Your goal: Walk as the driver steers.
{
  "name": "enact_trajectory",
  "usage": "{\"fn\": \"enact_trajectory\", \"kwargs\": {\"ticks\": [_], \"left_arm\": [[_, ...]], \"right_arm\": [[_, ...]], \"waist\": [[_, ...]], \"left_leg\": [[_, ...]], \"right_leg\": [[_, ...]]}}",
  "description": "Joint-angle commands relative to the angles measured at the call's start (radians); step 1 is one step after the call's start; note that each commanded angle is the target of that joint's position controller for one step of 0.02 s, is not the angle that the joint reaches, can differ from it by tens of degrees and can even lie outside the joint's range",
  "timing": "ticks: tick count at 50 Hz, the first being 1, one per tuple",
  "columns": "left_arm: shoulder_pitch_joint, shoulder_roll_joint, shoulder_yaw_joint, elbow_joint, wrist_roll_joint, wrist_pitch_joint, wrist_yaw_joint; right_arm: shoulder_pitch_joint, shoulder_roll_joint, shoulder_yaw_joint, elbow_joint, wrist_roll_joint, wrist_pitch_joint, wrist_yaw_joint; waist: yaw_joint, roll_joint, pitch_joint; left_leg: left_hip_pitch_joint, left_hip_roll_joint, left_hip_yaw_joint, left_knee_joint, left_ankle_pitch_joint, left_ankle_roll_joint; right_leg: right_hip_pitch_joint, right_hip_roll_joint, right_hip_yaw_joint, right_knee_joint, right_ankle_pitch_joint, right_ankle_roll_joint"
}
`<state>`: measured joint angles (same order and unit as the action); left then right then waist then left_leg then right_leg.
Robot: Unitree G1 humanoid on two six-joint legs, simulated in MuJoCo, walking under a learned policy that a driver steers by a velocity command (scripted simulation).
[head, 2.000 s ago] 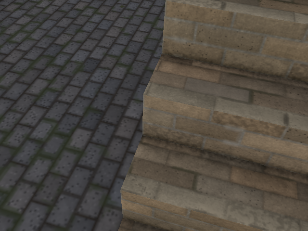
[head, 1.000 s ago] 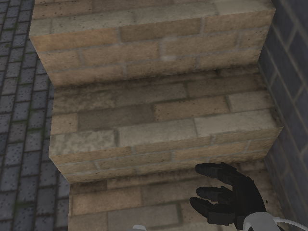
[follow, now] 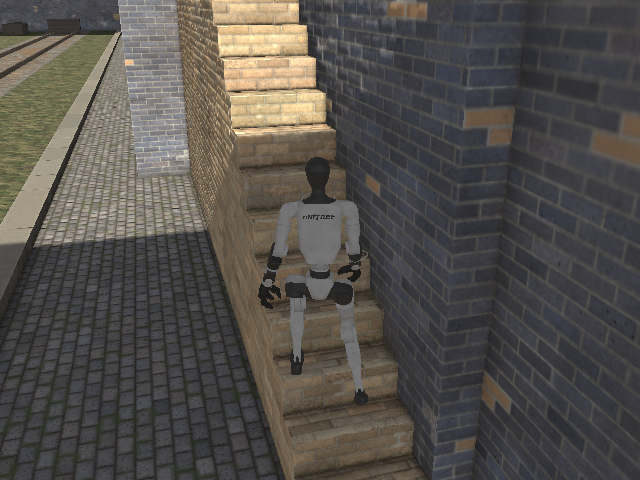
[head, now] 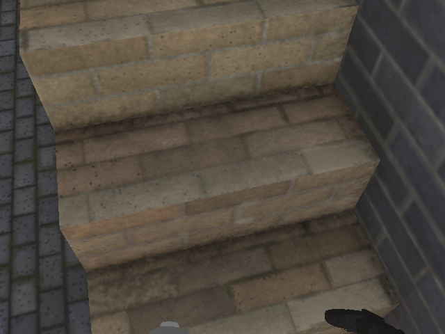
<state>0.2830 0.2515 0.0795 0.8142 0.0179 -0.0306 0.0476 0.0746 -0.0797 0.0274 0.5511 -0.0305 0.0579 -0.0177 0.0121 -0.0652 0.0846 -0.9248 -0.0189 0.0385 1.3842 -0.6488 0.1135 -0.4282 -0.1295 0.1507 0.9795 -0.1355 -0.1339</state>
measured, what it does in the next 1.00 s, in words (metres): steps on the spot: right foot 0.22 m lower, then left foot 0.21 m higher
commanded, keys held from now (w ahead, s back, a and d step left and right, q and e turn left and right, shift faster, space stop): w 1.00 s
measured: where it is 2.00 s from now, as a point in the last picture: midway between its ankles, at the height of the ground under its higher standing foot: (231, 318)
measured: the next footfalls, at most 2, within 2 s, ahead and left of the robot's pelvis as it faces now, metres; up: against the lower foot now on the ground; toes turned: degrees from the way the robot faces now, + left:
right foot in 0.40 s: -0.07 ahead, -0.09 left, -0.22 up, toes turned -13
left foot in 0.74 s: +0.13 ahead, +0.14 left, -0.01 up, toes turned +11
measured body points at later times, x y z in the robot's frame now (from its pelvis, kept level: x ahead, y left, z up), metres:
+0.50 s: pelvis -0.03 -0.01 -0.10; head -0.04 -0.02 +0.35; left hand -0.11 +0.24 -0.23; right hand +0.25 -0.16 -0.10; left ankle -0.01 +0.13 -0.46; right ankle -0.11 -0.08 -0.81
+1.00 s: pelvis +0.06 +0.03 +0.11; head +0.02 -0.01 +0.56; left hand +0.24 +0.28 +0.06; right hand +0.12 -0.25 -0.03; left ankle +0.09 +0.13 -0.60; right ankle +0.07 -0.09 -0.36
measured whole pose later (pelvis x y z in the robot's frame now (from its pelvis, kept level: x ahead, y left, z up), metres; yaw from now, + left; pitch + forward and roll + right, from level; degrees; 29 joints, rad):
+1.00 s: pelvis +0.06 +0.03 +0.11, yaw -3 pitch -1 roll +2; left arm 0.22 0.20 0.06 0.60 0.02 0.02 0.06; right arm 0.33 -0.30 -0.08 0.82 -0.06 -0.03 -0.04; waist 0.01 0.07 -0.08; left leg -0.36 0.07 0.22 0.77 -0.42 0.09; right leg -0.94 0.05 0.05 1.97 -0.25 0.02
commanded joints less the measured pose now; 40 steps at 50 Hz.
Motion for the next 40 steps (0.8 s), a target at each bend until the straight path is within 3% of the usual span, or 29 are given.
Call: {"fn": "enact_trajectory", "kwargs": {"ticks": [1, 2, 3, 4, 7, 12, 13, 16, 17, 18, 19, 20, 21, 22, 23, 24, 25, 26, 27, 28, 30, 31, 32, 34, 35, 37, 38, 39, 40], "left_arm": [[-0.056, -0.135, -0.013, -0.236, 0.067, 0.042, 0.009], [0.008, -0.085, -0.009, -0.232, 0.096, 0.045, 0.032], [0.087, -0.015, 0.004, -0.185, 0.094, 0.046, 0.037], [0.137, 0.012, 0.01, -0.15, 0.071, 0.051, 0.029], [0.157, 0.016, 0.006, -0.132, 0.023, 0.069, 0.014], [0.2, 0.073, 0.023, -0.158, -0.006, 0.104, 0.042], [0.23, 0.084, 0.025, -0.149, 0.006, 0.109, 0.045], [0.431, 0.081, 0.008, -0.098, -0.013, 0.103, 0.03], [0.46, 0.056, -0.011, -0.034, -0.005, 0.092, 0.02], [0.38, 0.007, -0.029, 0.018, -0.024, 0.07, 0.018], [0.253, -0.043, -0.065, 0.027, -0.009, 0.045, 0.011], [0.145, -0.047, -0.104, -0.016, 0.051, 0.02, 0.025], [0.18, -0.028, -0.112, -0.037, 0.094, -0.012, 0.051], [0.188, 0.11, -0.061, -0.05, 0.139, -0.035, 0.061], [0.216, 0.161, -0.033, -0.048, 0.097, -0.044, 0.062], [0.157, 0.283, 0.036, -0.105, 0.047, -0.053, 0.086], [0.146, 0.272, 0.037, -0.091, 0.044, -0.052, 0.106], [0.21, 0.265, 0.043, -0.064, 0.041, -0.057, 0.116], [0.257, 0.22, 0.03, -0.041, 0.049, -0.052, 0.111], [0.312, 0.195, 0.03, -0.031, 0.031, -0.04, 0.114], [0.331, 0.074, 0.007, 0.013, 0.028, -0.014, 0.105], [0.333, 0.067, 0.004, 0.025, 0.024, -0.029, 0.091], [0.451, 0.015, -0.006, 0.085, -0.009, -0.025, 0.082], [0.437, 0.001, -0.025, 0.11, -0.022, -0.02, 0.086], [0.367, 0.046, -0.027, 0.073, -0.032, -0.027, 0.074], [0.243, 0.213, 0.004, 0.041, -0.052, -0.081, 0.026], [0.168, 0.177, 0.001, -0.009, -0.036, -0.08, -0.002], [-0.004, 0.082, -0.006, -0.097, -0.01, -0.063, -0.028], [-0.092, -0.008, 0.001, -0.168, 0.029, -0.04, -0.026]], "right_arm": [[-0.119, -0.26, -0.086, -0.105, -0.004, -0.01, -0.018], [-0.13, -0.205, -0.064, -0.06, -0.016, -0.033, -0.016], [-0.108, -0.132, -0.047, -0.019, -0.02, -0.043, -0.019], [-0.104, -0.104, -0.038, -0.006, -0.029, -0.055, -0.02], [-0.082, -0.137, -0.042, 0.011, -0.041, -0.092, -0.015], [-0.169, -0.195, -0.05, -0.071, -0.048, -0.136, -0.026], [-0.213, -0.182, -0.045, -0.092, -0.04, -0.14, -0.028], [-0.307, -0.155, -0.025, -0.135, -0.052, -0.136, -0.043], [-0.237, -0.112, -0.021, -0.121, -0.026, -0.109, -0.053], [-0.145, -0.014, -0.003, -0.085, -0.013, -0.086, -0.052], [0.011, 0.061, 0.016, -0.055, 0.013, -0.087, -0.064], [-0.009, 0.127, 0.016, -0.069, 0.07, -0.092, -0.043], [-0.073, 0.148, 0.017, -0.122, 0.088, -0.115, -0.014], [-0.045, 0.131, 0.034, -0.216, 0.03, -0.138, -0.015], [-0.13, -0.019, 0.015, -0.204, -0.037, -0.131, -0.009], [-0.274, -0.13, -0.01, -0.275, -0.067, -0.103, 0.001], [-0.411, -0.187, -0.046, -0.277, -0.046, -0.073, 0.007], [-0.493, -0.184, -0.057, -0.3, -0.035, -0.054, 0.023], [-0.48, -0.153, -0.053, -0.267, -0.016, -0.04, 0.035], [-0.515, -0.118, -0.035, -0.258, 0.026, -0.035, 0.047], [-0.443, -0.006, 0.002, -0.213, 0.028, -0.029, 0.052], [-0.365, -0.02, -0.004, -0.173, 0.026, -0.031, 0.053], [-0.321, -0.01, 0.002, -0.135, 0.034, -0.041, 0.049], [-0.18, 0.065, 0.03, -0.076, 0.051, -0.061, 0.058], [-0.015, 0.026, 0.014, -0.037, 0.046, -0.074, 0.056], [0.266, -0.091, -0.041, 0.016, 0.022, -0.038, 0.026], [0.356, -0.165, -0.074, 0.067, 0.002, -0.029, 0.018], [0.399, -0.318, -0.135, 0.063, -0.023, -0.021, -0.001], [0.232, -0.341, -0.149, -0.013, -0.019, -0.029, -0.007]], "waist": [[-0.003, 0.389, -0.358], [0.057, 0.312, -0.186], [0.078, 0.192, -0.138], [0.092, 0.157, -0.112], [0.089, 0.148, -0.063], [0.099, 0.145, -0.077], [0.118, 0.125, -0.079], [0.223, 0.083, -0.03], [0.204, 0.0, 0.032], [0.153, -0.179, 0.038], [0.067, -0.196, -0.042], [-0.013, -0.042, -0.139], [-0.041, 0.135, -0.122], [-0.134, 0.059, -0.061], [-0.059, 0.177, -0.031], [-0.015, 0.087, -0.046], [0.058, 0.21, 0.003], [0.112, 0.199, 0.096], [0.123, 0.241, 0.127], [0.174, 0.193, 0.151], [0.166, 0.069, 0.144], [0.15, 0.05, 0.127], [0.2, 0.061, -0.024], [0.138, -0.043, -0.216], [0.062, -0.106, -0.333], [-0.111, -0.126, -0.495], [-0.155, -0.025, -0.491], [-0.238, 0.345, -0.447], [-0.196, 0.209, -0.397]], "left_leg": [[0.379, 0.234, -0.765, -0.898, -0.574, 0.024], [0.261, 0.216, -0.581, -0.84, -0.462, 0.028], [0.173, 0.184, -0.454, -0.744, -0.367, 0.055], [0.102, 0.164, -0.366, -0.703, -0.267, 0.078], [0.077, 0.178, -0.33, -0.709, -0.195, 0.132], [0.077, 0.245, -0.37, -0.695, -0.147, 0.16], [0.049, 0.239, -0.34, -0.639, -0.155, 0.168], [-0.03, 0.133, -0.123, -0.346, -0.148, 0.06], [-0.046, 0.014, 0.053, -0.107, -0.12, 0.03], [0.021, -0.114, 0.145, 0.359, 0.03, 0.053], [0.059, -0.198, 0.031, 0.82, -0.007, 0.044], [-0.118, -0.205, -0.145, 1.238, 0.071, -0.004], [-0.347, -0.17, -0.276, 1.325, 0.19, -0.061], [-0.542, -0.096, -0.304, 1.246, 0.23, -0.082], [-0.69, -0.073, -0.266, 1.105, 0.153, -0.081], [-0.659, 0.06, -0.393, 0.926, 0.157, -0.101], [-0.726, 0.083, -0.386, 0.928, 0.208, -0.105], [-0.776, 0.126, -0.372, 0.865, 0.224, -0.093], [-0.768, 0.141, -0.333, 0.778, 0.272, -0.071], [-0.75, 0.176, -0.159, 0.676, 0.163, -0.049], [-0.571, 0.222, -0.066, 0.521, 0.212, 0.0], [-0.482, 0.221, -0.066, 0.428, 0.214, 0.022], [-0.343, 0.127, 0.101, 0.32, 0.061, 0.045], [0.079, 0.006, 0.164, 0.054, -0.013, 0.078], [0.469, -0.055, 0.163, -0.009, 0.0, 0.088], [0.855, -0.122, 0.11, -0.275, 0.029, 0.048], [1.003, -0.037, -0.141, -0.371, -0.103, 0.096], [0.873, 0.226, -0.669, -0.783, -0.559, 0.175], [0.653, 0.294, -0.878, -0.961, -0.706, 0.157]], "right_leg": [[-0.396, 0.224, 0.159, 1.075, -0.064, 0.109], [-0.421, 0.196, 0.029, 1.008, -0.065, 0.144], [-0.342, 0.201, -0.037, 0.969, -0.023, 0.168], [-0.261, 0.212, -0.089, 0.975, 0.017, 0.188], [-0.209, 0.236, -0.134, 0.924, 0.004, 0.196], [-0.074, 0.199, -0.115, 0.72, -0.06, 0.163], [-0.026, 0.183, -0.151, 0.657, -0.034, 0.133], [0.191, 0.051, -0.206, -0.148, 0.008, 0.027], [0.268, 0.043, -0.315, -0.54, 0.129, 0.015], [0.232, 0.046, -0.401, -0.748, 0.403, 0.046], [0.204, 0.042, -0.406, -0.844, 0.653, 0.066], [0.279, -0.011, -0.239, -0.62, 0.633, 0.062], [0.35, -0.131, -0.05, -0.48, 0.757, 0.101], [0.423, -0.323, 0.156, -0.549, 0.854, -0.02], [0.583, -0.307, 0.144, -0.575, 0.685, -0.055], [0.539, -0.505, 0.482, -0.758, 0.157, -0.168], [0.546, -0.531, 0.55, -0.879, -0.194, -0.213], [0.539, -0.553, 0.609, -0.921, -0.231, -0.224], [0.56, -0.475, 0.495, -0.912, -0.287, -0.181], [0.549, -0.424, 0.408, -0.992, -0.371, -0.165], [0.482, -0.296, 0.204, -1.005, -0.272, -0.124], [0.466, -0.243, 0.088, -0.918, -0.076, -0.075], [0.575, -0.184, -0.059, -0.848, 0.3, -0.04], [0.515, -0.112, -0.218, -0.741, 0.991, 0.023], [0.319, -0.103, -0.235, -0.664, 1.331, 0.013], [0.228, -0.136, -0.254, -0.423, 1.355, -0.074], [-0.046, -0.061, -0.205, -0.188, 1.012, -0.062], [-0.278, 0.157, -0.203, 0.313, 0.089, -0.025], [-0.372, 0.223, 0.035, 0.836, -0.122, 0.022]]}}
Velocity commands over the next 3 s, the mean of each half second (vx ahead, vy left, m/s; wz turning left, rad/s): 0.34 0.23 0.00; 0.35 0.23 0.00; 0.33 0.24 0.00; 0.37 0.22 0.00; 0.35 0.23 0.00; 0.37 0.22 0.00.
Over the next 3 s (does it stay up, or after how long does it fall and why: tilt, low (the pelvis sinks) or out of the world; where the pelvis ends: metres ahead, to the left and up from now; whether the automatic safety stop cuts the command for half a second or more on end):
stays up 0.50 0.10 0.51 its command is cut before an obstacle from the start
